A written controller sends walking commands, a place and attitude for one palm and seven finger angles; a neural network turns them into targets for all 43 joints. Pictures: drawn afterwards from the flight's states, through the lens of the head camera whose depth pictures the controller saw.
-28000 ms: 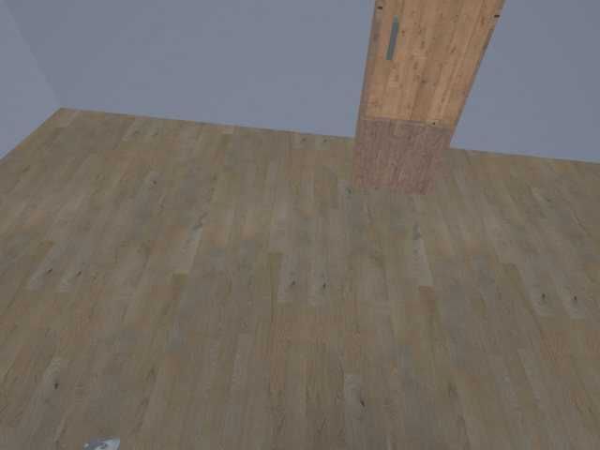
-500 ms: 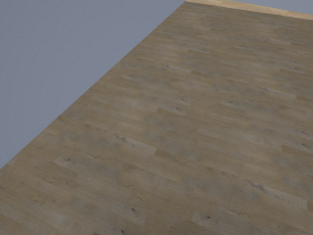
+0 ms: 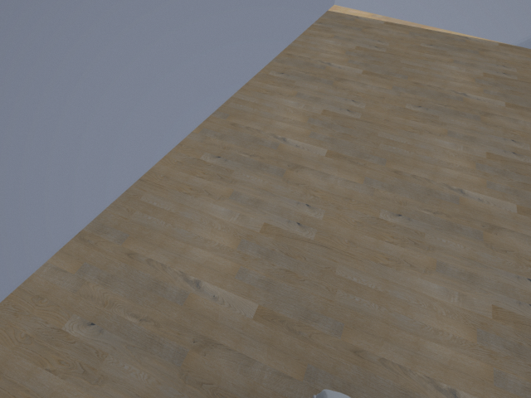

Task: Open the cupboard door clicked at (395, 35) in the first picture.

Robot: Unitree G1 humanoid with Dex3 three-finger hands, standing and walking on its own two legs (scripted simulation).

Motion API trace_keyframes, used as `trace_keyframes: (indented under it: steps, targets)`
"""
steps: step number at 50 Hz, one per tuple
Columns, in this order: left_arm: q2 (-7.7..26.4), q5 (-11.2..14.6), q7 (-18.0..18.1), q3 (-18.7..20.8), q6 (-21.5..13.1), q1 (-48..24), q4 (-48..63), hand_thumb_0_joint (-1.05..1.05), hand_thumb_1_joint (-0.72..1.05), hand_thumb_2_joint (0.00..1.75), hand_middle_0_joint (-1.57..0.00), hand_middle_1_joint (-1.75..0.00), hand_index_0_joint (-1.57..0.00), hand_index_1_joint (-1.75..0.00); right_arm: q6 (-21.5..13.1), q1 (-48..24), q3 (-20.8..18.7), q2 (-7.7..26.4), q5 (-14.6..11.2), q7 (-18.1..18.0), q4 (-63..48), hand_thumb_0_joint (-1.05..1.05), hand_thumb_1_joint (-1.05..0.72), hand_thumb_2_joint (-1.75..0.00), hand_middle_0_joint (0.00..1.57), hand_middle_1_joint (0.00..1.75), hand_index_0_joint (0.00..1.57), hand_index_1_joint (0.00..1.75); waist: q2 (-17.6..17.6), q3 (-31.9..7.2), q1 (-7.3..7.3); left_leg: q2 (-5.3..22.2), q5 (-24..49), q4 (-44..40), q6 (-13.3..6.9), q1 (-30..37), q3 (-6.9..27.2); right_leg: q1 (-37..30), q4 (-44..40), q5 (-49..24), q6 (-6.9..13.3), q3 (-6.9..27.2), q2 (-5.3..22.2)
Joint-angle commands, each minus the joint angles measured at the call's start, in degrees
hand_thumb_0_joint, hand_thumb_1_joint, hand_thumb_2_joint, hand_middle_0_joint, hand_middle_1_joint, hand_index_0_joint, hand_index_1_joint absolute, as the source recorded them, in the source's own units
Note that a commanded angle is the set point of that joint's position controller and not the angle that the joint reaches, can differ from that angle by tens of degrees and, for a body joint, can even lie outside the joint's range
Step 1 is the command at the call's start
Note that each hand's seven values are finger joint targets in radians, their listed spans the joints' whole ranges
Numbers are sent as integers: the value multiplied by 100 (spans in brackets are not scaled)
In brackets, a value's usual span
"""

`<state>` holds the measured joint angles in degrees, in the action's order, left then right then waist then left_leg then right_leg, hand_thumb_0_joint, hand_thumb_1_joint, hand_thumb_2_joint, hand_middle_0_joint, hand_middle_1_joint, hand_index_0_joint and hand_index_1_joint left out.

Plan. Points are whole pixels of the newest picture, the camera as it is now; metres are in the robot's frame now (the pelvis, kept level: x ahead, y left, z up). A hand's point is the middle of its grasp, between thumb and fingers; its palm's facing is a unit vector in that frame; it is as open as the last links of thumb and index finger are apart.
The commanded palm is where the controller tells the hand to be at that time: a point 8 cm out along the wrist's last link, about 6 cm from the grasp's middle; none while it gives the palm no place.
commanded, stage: walk to a spot facing it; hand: left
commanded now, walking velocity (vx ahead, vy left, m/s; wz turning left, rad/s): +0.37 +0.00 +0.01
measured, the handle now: out of the picture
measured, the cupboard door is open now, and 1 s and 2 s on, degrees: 56 56 56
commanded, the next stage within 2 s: turn to face it in 0.22 s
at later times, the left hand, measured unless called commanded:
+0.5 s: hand (202, 397) +0.15 +0.12 -0.19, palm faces +0.22 -0.96 -0.15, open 7.3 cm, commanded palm none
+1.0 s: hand (209, 305) +0.31 +0.13 -0.16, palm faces +0.44 -0.86 -0.26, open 7.4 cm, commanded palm none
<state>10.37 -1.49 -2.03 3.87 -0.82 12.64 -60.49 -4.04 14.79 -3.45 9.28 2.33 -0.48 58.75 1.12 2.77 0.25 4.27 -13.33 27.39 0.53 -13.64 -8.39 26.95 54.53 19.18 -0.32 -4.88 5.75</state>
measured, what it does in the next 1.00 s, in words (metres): walks ahead, turning left: right foot, then left foot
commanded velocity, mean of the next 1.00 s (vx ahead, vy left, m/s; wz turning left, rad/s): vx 0.08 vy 0.00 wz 0.50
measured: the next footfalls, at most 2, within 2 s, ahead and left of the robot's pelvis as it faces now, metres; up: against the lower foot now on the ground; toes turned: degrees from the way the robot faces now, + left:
right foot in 0.12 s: +0.17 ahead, -0.15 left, +0.00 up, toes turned -7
left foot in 0.50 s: +0.35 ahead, +0.09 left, +0.00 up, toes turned +16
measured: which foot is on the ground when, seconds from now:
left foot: down 0.00-0.12, up 0.14-0.48, down 0.50-0.82, up 0.84-1.00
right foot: up 0.00-0.10, down 0.12-0.50, up 0.52-0.80, down 0.82-1.00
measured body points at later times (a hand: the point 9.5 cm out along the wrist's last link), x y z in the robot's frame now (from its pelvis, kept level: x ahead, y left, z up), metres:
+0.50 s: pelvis +0.22 -0.04 -0.01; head +0.26 -0.02 +0.44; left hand +0.14 +0.17 -0.17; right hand +0.36 -0.25 -0.15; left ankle +0.32 +0.08 -0.74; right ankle +0.14 -0.14 -0.73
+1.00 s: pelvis +0.31 -0.09 +0.00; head +0.35 -0.07 +0.45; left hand +0.28 +0.18 -0.14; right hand +0.51 -0.29 -0.14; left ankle +0.27 +0.04 -0.68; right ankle +0.34 -0.20 -0.74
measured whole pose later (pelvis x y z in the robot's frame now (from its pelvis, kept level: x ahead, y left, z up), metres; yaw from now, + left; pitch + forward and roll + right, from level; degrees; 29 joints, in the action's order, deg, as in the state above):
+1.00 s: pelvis +0.31 -0.09 +0.00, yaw +27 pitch +1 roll +3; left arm 12.1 -1.7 0.8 3.1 0.2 11.1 -50.1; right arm 4.0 9.3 -5.1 13.6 1.4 1.6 52.0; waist 2.2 4.3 -1.2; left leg 1.2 -25.8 54.5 3.4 -28.0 -4.0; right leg 13.1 31.1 18.4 -0.6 -8.5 7.3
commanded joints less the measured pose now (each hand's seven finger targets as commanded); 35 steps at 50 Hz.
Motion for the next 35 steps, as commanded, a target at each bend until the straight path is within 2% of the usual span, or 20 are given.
trace_keyframes:
  steps: [1,4,5,6,7,8,10,13,17,19,21,22,23,24,25,26,27,28,31,35]
  targets:
    - [179,-6,-59,36,-115,-54,451,0,90,90,-20,-30,-20,-30,58,356,-191,1019,-22,9,-71,0,-90,-90,20,30,20,30,-810,-7,-18,1162,-1429,-1602,-701,-542,859,-856,-1424,-560,-50,-328,-103]
    - [519,-22,-18,145,-138,509,290,0,90,90,-20,-30,-20,-30,145,236,-164,919,-33,40,-61,0,-90,-90,20,30,20,30,-253,-5,326,737,-1911,-618,-399,-1051,575,-2084,-2188,-395,-27,-311,-254]
    - [823,-46,28,218,-179,987,187,0,90,90,-20,-30,-20,-30,164,101,-127,722,-71,71,-130,0,-90,-90,20,30,20,30,349,5,598,189,-2050,545,-172,-1684,76,-2588,-2920,592,191,530,290]
    - [1479,-49,88,352,-216,1562,43,0,90,90,-20,-30,-20,-30,185,100,-41,310,-118,118,-291,0,-90,-90,20,30,20,30,1940,-121,836,-376,-2278,2328,-14,-2630,-260,-3120,-4186,1878,744,2581,1601]
    - [1553,16,150,328,-200,1659,73,0,90,90,-20,-30,-20,-30,181,-201,-42,479,-108,126,-488,0,-90,-90,20,30,20,30,1639,-189,870,-131,-2294,3520,-105,-2783,424,-2935,-4861,2451,1171,3541,2117]
    - [1303,4,208,267,-246,1346,99,0,90,90,-20,-30,-20,-30,137,-369,-109,551,-98,106,-446,0,-90,-90,20,30,20,30,1516,46,646,113,-1662,4137,-95,-3071,744,-2725,-4722,1969,1219,3462,2026]
    - [722,11,270,118,-286,760,238,0,90,90,-20,-30,-20,-30,141,-235,-104,517,-87,107,-284,0,-90,-90,20,30,20,30,907,0,242,496,-881,3859,-24,-2683,918,-2297,-4431,200,1007,1931,1750]
    - [543,1,251,30,-432,727,147,0,90,90,-20,-30,-20,-30,227,-34,-2,141,-98,148,-143,0,-90,-90,20,30,20,30,649,-132,19,362,-516,2765,103,-2038,552,-2188,-4179,-2314,852,501,1373]
    - [602,31,266,7,-475,990,-105,0,90,90,-20,-30,-20,-30,223,-409,71,8,-125,217,-259,0,-90,-90,20,30,20,30,454,-167,113,46,-93,1434,70,-1825,125,-2798,-3748,-4160,723,-158,1170]
    - [699,47,279,16,-435,986,-95,0,90,90,-20,-30,-20,-30,225,-626,100,96,-143,218,-388,0,-90,-90,20,30,20,30,704,-222,136,-84,75,1119,16,-1637,-18,-2948,-3463,-4747,592,-378,1152]
    - [761,58,307,41,-393,793,-12,0,90,90,-20,-30,-20,-30,247,-438,81,268,-132,183,-380,0,-90,-90,20,30,20,30,689,-205,-100,-238,342,775,-93,-988,-125,-2707,-2940,-5200,441,-567,1141]
    - [806,67,323,66,-361,687,42,0,90,90,-20,-30,-20,-30,252,-66,49,416,-110,164,-285,0,-90,-90,20,30,20,30,628,-379,-315,-297,654,439,-154,-355,-108,-2506,-2351,-5124,300,-677,1085]
    - [802,82,320,65,-314,652,131,0,90,90,-20,-30,-20,-30,256,452,-17,700,-78,126,-175,0,-90,-90,20,30,20,30,282,-690,-554,-171,1679,225,-294,631,52,-1973,-1404,-4474,104,-784,959]
    - [633,141,303,71,-246,812,310,0,90,90,-20,-30,-20,-30,241,949,-143,1279,-13,67,-141,0,-90,-90,20,30,20,30,-1003,-1199,-683,1099,3611,289,-936,1863,1693,-617,31,-1708,-272,-936,287]
    - [504,157,333,-5,-199,579,559,0,90,90,-20,-30,-20,-30,279,1268,-216,1702,-66,11,-114,0,-90,-90,20,30,20,30,-1649,-1369,-784,2228,4763,-166,-1671,1910,3163,112,1645,1996,-340,-360,-268]
    - [573,99,361,40,-144,230,832,0,90,90,-20,-30,-20,-30,287,1101,-227,1852,-90,6,-169,0,-90,-90,20,30,20,30,-885,-946,-746,2285,3911,-311,-1723,1285,3201,430,2041,1837,-317,239,-203]
    - [413,79,356,42,-82,140,843,0,90,90,-20,-30,-20,-30,270,651,-205,1709,-111,-65,-314,0,-90,-90,20,30,20,30,-1182,-857,-495,2097,2724,-589,-1611,884,3314,825,2145,1528,-369,393,-86]
    - [467,60,340,69,-11,110,785,0,90,90,-20,-30,-20,-30,307,187,-154,1493,-114,-75,-483,0,-90,-90,20,30,20,30,-1437,-729,-370,1833,1603,-845,-1364,280,3074,656,2001,1220,-377,519,43]
    - [467,50,235,146,150,509,675,0,90,90,-20,-30,-20,-30,341,-631,-110,1321,-73,-60,-793,0,-90,-90,20,30,20,30,-1171,-647,44,1091,45,-1065,-905,-772,2188,-112,1087,537,-352,351,-42]
    - [493,40,241,152,208,319,939,0,90,90,-20,-30,-20,-30,478,-725,-250,1501,-19,-17,-917,0,-90,-90,20,30,20,30,-929,-517,12,854,-1010,-1144,-826,-1174,2404,-716,-413,625,-309,89,-330]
